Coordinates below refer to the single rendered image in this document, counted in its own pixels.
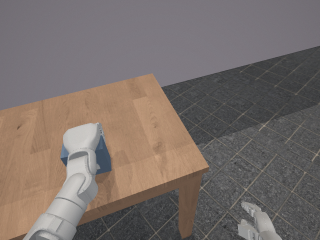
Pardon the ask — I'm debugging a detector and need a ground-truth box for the right robot hand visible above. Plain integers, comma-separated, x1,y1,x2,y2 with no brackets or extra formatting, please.
238,201,276,240

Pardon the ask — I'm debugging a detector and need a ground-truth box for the left robot hand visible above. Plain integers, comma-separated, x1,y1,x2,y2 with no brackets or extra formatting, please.
63,122,106,171

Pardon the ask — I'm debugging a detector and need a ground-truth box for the sponge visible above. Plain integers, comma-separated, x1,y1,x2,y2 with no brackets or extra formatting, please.
60,135,112,175

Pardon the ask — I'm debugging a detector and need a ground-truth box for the left robot forearm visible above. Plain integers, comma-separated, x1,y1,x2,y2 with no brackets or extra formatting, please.
23,148,98,240

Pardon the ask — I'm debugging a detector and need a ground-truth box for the table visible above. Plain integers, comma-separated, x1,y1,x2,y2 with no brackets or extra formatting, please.
0,73,209,240

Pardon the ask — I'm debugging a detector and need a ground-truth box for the right robot forearm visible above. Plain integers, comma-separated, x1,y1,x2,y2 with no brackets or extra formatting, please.
258,230,282,240

